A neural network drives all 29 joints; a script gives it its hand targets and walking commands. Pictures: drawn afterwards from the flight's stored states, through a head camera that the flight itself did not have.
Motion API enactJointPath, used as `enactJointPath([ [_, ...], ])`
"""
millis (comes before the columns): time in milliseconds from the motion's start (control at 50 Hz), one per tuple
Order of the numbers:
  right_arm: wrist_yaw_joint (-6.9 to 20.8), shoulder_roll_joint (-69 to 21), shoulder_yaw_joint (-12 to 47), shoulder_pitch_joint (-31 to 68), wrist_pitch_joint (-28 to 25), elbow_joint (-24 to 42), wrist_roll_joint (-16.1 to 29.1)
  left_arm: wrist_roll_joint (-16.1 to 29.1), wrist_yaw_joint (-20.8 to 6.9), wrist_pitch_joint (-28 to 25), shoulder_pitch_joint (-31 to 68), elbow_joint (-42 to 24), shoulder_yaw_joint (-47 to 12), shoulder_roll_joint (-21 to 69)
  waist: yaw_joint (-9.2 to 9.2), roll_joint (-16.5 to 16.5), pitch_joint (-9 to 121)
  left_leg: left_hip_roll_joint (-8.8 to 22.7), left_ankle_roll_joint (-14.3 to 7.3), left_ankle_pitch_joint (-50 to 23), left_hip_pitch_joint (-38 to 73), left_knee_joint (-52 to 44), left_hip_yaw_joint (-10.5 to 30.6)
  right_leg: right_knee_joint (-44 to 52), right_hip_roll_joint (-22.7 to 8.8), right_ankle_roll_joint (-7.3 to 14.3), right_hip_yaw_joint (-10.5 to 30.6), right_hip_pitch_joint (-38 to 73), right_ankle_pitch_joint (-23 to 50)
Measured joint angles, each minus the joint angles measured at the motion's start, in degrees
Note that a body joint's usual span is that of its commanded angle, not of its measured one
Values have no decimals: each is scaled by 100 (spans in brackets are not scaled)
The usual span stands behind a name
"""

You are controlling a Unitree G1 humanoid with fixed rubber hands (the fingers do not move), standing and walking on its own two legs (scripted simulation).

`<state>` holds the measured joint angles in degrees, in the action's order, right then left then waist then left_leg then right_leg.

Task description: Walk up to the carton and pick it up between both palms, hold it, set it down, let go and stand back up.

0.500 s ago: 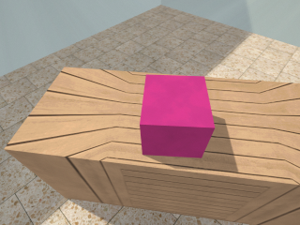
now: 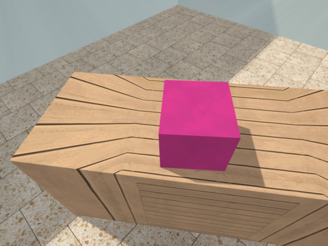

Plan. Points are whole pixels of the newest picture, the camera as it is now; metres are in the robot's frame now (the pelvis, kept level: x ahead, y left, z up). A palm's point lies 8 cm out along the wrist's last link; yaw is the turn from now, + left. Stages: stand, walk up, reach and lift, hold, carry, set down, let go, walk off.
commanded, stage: stand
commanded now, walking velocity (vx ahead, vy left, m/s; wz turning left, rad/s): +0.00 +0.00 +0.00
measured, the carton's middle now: (194, 124) +0.48 -0.10 -0.04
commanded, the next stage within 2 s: none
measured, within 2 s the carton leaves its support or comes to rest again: neither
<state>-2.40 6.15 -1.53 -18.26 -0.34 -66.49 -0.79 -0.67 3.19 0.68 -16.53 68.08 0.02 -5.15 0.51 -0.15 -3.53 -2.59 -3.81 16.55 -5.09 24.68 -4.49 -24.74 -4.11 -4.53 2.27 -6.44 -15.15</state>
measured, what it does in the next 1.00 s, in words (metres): stands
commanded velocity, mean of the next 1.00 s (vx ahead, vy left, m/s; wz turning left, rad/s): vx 0.00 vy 0.00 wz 0.00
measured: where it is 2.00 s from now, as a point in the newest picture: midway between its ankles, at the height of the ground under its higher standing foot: outside the picture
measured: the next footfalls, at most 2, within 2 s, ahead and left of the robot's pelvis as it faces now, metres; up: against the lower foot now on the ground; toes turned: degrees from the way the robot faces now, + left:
none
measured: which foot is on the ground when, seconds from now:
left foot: down 0.00-1.00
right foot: down 0.00-1.00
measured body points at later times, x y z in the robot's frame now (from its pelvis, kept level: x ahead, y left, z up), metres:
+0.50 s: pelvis +0.00 +0.01 +0.00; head +0.01 +0.01 +0.45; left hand -0.03 +0.20 -0.17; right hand -0.03 -0.20 -0.16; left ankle -0.03 +0.07 -0.74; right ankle -0.02 -0.17 -0.74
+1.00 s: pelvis +0.00 +0.00 +0.00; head +0.01 +0.00 +0.45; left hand -0.03 +0.20 -0.17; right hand -0.02 -0.20 -0.16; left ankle -0.03 +0.07 -0.74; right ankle -0.02 -0.17 -0.74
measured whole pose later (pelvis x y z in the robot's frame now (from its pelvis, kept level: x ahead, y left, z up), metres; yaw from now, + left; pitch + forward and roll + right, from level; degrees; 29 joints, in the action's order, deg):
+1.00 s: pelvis +0.00 +0.00 +0.00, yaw +1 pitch -3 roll +0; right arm -2.4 6.0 -1.7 -18.5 -1.2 -64.4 -0.5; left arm -0.7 3.0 0.6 -15.8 68.4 -0.3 -5.2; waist 0.5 -0.3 -3.9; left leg -3.4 -4.3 16.4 -6.1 24.8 -3.9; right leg -25.2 -5.0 -5.1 1.8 -7.4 -15.4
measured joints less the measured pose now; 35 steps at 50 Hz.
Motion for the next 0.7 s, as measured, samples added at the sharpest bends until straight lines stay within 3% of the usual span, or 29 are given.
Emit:
enactJointPath([
  [700, 1, -16, 2, -41, -65, 182, 19, -12, -15, -6, 60, 69, -40, -5, -1, -13, -20, -103, -69, -21, -103, 6, 33, -50, -107, -71, -25, -104, -19],
])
